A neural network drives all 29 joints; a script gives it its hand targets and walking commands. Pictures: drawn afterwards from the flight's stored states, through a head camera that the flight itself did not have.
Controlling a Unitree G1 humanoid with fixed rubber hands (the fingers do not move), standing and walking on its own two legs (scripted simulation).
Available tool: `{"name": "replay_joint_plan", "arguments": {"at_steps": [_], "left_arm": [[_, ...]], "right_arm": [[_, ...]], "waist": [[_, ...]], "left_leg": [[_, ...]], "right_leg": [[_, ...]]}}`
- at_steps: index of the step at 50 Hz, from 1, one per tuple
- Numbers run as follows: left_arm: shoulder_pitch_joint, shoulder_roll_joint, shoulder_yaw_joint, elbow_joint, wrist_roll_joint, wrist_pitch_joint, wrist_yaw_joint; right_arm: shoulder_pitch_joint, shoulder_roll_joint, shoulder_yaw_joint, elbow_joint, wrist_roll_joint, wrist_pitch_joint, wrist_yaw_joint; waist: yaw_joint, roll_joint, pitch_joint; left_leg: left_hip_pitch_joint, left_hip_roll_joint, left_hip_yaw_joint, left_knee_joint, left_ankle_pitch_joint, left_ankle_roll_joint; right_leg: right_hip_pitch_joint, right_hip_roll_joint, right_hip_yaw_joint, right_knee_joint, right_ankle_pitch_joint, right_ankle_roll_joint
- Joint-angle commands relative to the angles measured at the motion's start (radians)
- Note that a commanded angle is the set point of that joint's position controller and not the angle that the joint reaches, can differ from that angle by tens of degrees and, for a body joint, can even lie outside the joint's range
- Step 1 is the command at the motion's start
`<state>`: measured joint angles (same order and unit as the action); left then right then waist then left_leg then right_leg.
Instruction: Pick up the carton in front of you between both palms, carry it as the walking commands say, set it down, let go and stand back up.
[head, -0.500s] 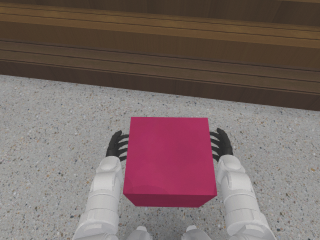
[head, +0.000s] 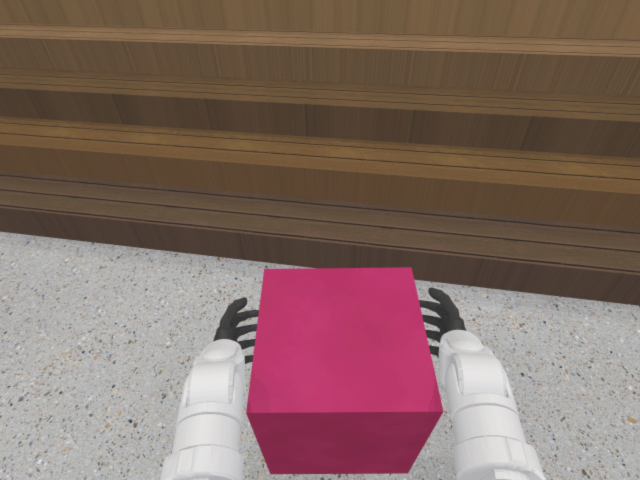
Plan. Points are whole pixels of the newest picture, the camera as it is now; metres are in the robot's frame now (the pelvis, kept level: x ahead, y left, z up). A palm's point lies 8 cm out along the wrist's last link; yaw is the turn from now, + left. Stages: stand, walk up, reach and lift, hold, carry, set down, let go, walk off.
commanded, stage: reach and lift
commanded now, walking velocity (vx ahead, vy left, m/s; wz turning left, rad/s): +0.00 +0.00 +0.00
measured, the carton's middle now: (338, 374) +0.29 +0.00 -0.05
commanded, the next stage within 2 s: hold in 0.86 s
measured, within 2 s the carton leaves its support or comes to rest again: neither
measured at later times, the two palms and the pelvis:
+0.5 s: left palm (226, 341) +0.29 +0.15 +0.03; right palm (451, 333) +0.30 -0.15 +0.04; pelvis +0.00 +0.00 +0.00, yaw +0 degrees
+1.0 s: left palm (224, 335) +0.29 +0.15 +0.05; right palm (457, 326) +0.29 -0.15 +0.06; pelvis +0.01 +0.00 +0.01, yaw +0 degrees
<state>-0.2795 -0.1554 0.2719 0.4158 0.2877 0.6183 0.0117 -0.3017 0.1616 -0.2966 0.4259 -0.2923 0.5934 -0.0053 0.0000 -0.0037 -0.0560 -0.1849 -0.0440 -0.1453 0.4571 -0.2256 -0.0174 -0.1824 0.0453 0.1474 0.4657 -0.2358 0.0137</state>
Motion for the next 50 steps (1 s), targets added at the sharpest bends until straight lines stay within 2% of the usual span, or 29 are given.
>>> {"name": "replay_joint_plan", "arguments": {"at_steps": [1,11,31,42,47,50], "left_arm": [[-0.601,-0.955,-0.523,-0.025,-0.233,-0.041,-0.272],[-0.631,-0.968,-0.524,-0.019,-0.229,-0.033,-0.270],[-0.481,-0.942,-0.576,-0.155,-0.264,0.017,-0.254],[-0.479,-0.926,-0.584,-0.190,-0.271,0.041,-0.256],[-0.494,-0.930,-0.651,-0.277,-0.313,0.067,-0.254],[-0.472,-0.900,-0.621,-0.261,-0.293,0.100,-0.247]], "right_arm": [[-0.496,0.992,0.516,0.047,0.212,-0.004,0.266],[-0.542,0.986,0.522,0.043,0.212,0.003,0.273],[-0.396,0.949,0.574,-0.092,0.243,0.048,0.262],[-0.389,0.946,0.584,-0.127,0.254,0.075,0.259],[-0.400,0.958,0.647,-0.210,0.293,0.103,0.253],[-0.379,0.927,0.618,-0.196,0.278,0.135,0.247]], "waist": [[-0.004,-0.003,-0.148],[-0.004,0.002,-0.202],[-0.002,0.005,-0.210],[0.000,0.000,-0.185],[-0.005,-0.003,-0.234],[-0.002,-0.002,-0.167]], "left_leg": [[0.042,-0.044,0.081,-0.073,0.019,0.017],[0.073,-0.045,0.083,-0.081,0.039,0.011],[0.170,-0.054,0.073,-0.119,0.262,-0.002],[0.176,-0.056,0.075,-0.132,0.244,0.000],[0.212,-0.057,0.072,-0.138,0.295,-0.002],[0.197,-0.056,0.074,-0.156,0.235,0.000]], "right_leg": [[0.014,0.034,-0.074,-0.088,0.037,-0.004],[0.047,0.040,-0.088,-0.088,0.055,-0.002],[0.139,0.054,-0.077,-0.123,0.272,0.009],[0.153,0.052,-0.074,-0.137,0.266,0.014],[0.193,0.052,-0.071,-0.145,0.324,0.017],[0.185,0.050,-0.072,-0.163,0.264,0.015]]}}
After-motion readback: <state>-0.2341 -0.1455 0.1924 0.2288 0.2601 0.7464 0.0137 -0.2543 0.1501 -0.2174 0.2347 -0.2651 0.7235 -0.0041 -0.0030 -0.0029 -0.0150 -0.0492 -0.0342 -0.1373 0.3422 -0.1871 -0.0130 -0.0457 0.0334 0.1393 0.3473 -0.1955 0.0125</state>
